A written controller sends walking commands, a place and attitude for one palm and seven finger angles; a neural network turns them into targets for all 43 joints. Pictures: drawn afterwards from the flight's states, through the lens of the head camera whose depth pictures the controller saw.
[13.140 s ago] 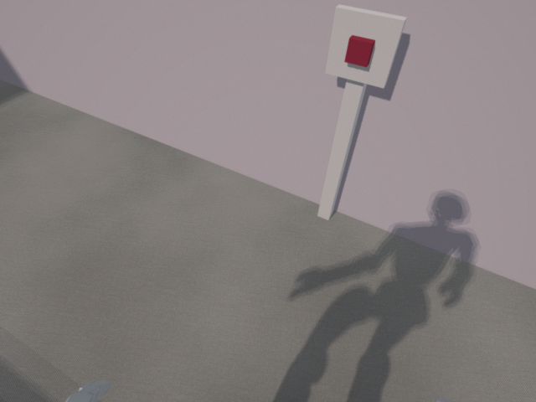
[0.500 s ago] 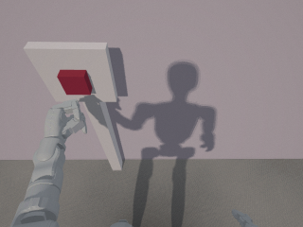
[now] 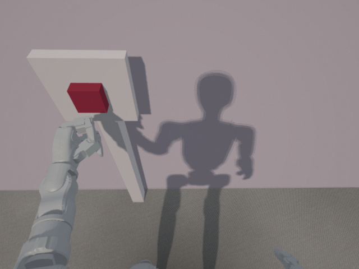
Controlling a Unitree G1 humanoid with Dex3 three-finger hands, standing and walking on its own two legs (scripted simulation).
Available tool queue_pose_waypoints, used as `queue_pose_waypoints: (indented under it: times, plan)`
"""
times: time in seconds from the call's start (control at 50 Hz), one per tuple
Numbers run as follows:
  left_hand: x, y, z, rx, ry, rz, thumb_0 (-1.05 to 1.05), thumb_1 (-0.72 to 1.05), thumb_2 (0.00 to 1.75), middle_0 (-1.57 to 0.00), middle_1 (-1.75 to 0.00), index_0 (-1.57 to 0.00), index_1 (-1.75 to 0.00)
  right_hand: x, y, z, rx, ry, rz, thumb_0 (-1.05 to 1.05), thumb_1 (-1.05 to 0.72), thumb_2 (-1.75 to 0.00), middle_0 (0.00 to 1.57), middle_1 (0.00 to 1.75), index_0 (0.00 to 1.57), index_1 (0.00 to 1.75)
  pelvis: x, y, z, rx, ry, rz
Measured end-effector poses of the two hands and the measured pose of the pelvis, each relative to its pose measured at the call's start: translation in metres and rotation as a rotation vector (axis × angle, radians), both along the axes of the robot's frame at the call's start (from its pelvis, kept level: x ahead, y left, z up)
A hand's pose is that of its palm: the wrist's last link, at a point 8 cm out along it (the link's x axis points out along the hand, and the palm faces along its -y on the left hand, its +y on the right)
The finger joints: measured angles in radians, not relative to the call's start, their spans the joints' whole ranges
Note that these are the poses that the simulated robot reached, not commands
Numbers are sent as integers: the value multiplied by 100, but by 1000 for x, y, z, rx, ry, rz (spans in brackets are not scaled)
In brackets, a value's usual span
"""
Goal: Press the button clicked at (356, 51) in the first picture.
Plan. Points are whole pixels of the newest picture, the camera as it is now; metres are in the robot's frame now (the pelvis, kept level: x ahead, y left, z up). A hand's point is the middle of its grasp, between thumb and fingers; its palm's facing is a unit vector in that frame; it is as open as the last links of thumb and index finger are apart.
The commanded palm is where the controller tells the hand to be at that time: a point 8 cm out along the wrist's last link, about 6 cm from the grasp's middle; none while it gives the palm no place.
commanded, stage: aim a knuckle at the button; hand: left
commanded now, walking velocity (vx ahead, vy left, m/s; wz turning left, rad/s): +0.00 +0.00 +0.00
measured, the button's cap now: (89, 97) +0.48 +0.22 +0.10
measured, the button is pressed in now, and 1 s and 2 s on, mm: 0 6 9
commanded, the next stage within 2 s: press the button with the knuckle in 0.14 s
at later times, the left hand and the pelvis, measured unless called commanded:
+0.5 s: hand (100, 131) +0.40 +0.19 +0.07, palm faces +0.05 -1.00 -0.02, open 3.1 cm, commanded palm +0.37 +0.24 +0.08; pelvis +0.00 +0.00 +0.00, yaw +0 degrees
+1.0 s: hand (103, 124) +0.42 +0.19 +0.07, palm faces +0.05 -1.00 -0.02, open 3.0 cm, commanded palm +0.41 +0.24 +0.08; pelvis -0.01 +0.00 -0.01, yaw +1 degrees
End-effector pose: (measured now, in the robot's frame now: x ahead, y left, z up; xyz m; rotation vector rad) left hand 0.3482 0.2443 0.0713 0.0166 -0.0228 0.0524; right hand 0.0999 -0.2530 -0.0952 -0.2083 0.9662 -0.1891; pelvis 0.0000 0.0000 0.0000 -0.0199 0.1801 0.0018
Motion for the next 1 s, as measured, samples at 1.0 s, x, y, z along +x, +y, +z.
queue_pose_waypoints:
  times: [1.0]
  plan:
    - [52,-4,1,0,29,-5,0,85,92,-130,-150,-130,-150,-44,-8,-15,-19,148,-44,0,-91,-90,21,30,20,30,-9,-2,-7,-9,38,11]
